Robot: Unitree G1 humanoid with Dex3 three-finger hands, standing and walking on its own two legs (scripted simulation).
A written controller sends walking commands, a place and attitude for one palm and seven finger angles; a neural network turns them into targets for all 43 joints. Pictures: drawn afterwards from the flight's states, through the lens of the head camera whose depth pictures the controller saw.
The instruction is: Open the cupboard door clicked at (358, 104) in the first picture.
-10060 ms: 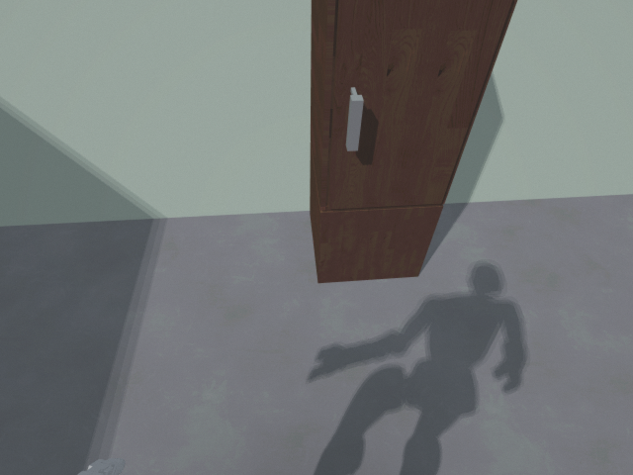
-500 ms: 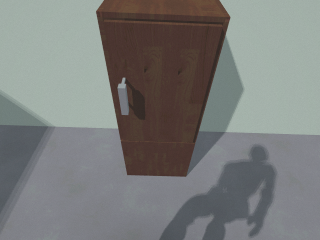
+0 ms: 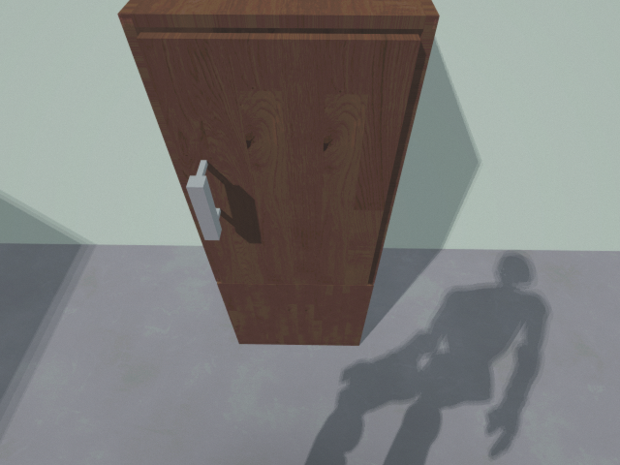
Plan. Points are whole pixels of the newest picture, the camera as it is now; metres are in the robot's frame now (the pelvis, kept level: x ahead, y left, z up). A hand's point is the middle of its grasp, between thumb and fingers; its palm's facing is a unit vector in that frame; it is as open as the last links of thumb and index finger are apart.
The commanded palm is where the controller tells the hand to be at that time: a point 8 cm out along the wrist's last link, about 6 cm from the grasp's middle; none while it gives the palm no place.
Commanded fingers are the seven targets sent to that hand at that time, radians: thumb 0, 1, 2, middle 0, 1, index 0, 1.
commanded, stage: come to a stop and stand still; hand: left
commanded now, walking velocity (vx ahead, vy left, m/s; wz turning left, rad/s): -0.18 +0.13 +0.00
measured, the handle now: (208, 200) +0.53 +0.21 +0.00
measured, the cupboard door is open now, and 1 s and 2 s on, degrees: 0 0 0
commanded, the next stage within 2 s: look again from close up in 1.64 s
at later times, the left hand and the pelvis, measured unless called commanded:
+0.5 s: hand out of the picture +0.00 +0.19 -0.16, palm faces +0.01 -0.97 -0.22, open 7.3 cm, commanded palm none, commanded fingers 0.00 0.90 0.90 -0.20 -0.30 -0.20 -0.30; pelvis -0.02 +0.01 +0.01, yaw +0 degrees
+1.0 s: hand out of the picture -0.04 +0.21 -0.16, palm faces +0.01 -0.99 -0.16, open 7.4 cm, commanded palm none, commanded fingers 0.00 0.90 0.90 -0.20 -0.30 -0.20 -0.30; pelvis -0.03 +0.04 +0.01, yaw +0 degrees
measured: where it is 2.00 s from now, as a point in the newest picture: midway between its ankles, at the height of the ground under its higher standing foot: outside the picture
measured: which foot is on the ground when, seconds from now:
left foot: up 0.00-0.18, down 0.20-1.00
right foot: down 0.00-1.00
